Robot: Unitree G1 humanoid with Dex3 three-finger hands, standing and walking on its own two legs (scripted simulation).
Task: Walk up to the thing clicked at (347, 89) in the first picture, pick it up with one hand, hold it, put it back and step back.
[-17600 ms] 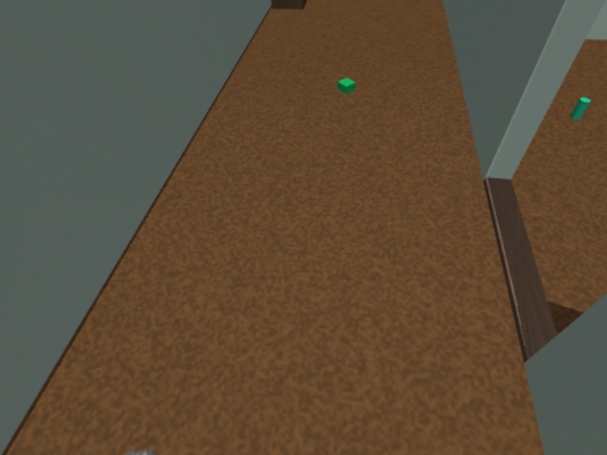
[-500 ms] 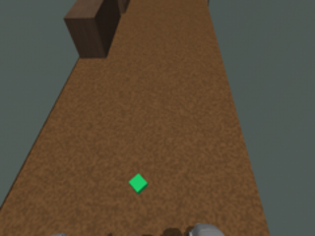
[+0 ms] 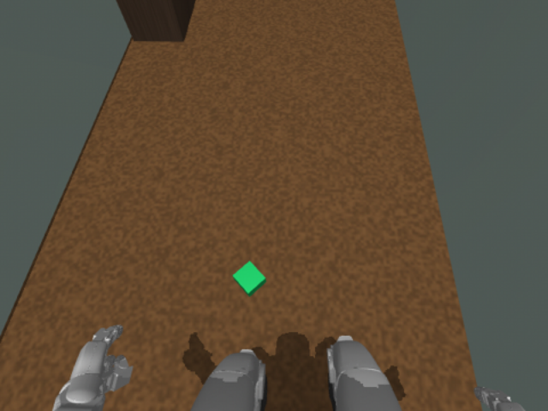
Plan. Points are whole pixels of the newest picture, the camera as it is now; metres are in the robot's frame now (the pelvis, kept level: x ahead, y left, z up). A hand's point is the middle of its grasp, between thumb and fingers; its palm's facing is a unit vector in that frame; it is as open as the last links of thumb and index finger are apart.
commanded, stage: walk up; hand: left
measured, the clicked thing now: (249, 278) +0.47 +0.15 -0.71
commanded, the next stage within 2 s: none
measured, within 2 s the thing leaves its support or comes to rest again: neither
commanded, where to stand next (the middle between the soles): +0.06 -0.01 m, yaw -1 degrees
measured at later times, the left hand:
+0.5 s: hand out of the picture +0.01 +0.25 -0.10, palm faces -0.04 -0.89 -0.46, open 7.4 cm
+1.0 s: hand out of the picture +0.09 +0.23 -0.13, palm faces +0.00 -0.93 -0.38, open 7.4 cm
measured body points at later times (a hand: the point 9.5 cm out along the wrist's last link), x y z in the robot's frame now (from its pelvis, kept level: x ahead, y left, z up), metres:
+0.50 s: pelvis -0.02 -0.05 +0.03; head -0.04 -0.07 +0.48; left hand +0.02 +0.29 -0.07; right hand +0.01 -0.39 -0.09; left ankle +0.03 +0.09 -0.66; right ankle -0.03 -0.14 -0.70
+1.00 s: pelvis +0.00 -0.02 +0.02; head +0.07 -0.03 +0.46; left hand +0.09 +0.28 -0.11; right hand +0.13 -0.33 -0.10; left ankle +0.07 +0.07 -0.70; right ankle -0.01 -0.15 -0.66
